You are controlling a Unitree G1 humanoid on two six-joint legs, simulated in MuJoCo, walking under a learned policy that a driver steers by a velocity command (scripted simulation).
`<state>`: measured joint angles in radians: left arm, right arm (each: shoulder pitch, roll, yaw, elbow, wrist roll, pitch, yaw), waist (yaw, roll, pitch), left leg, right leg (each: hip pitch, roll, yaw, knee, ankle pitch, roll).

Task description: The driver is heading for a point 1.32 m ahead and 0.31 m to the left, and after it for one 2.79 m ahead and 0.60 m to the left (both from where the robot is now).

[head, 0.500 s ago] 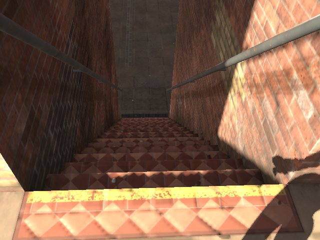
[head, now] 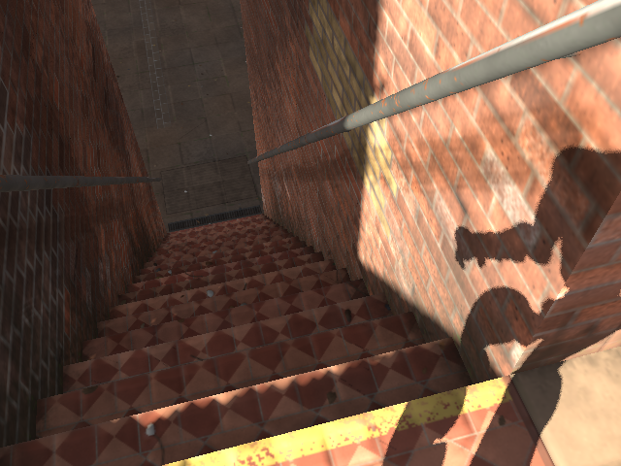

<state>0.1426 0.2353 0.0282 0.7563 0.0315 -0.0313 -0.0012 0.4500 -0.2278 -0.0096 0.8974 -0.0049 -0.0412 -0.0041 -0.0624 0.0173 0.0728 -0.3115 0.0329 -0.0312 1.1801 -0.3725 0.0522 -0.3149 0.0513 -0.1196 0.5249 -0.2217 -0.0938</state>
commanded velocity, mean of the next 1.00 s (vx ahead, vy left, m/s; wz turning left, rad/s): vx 0.49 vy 0.00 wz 0.37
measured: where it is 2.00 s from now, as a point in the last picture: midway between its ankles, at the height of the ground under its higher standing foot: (288, 418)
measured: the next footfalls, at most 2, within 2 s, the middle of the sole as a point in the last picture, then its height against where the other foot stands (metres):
left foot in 0.40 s outside the picture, level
right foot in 1.08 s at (327, 446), level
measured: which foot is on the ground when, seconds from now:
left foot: up 0.00-0.38, down 0.40-1.00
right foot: down 0.00-0.40, up 0.42-1.00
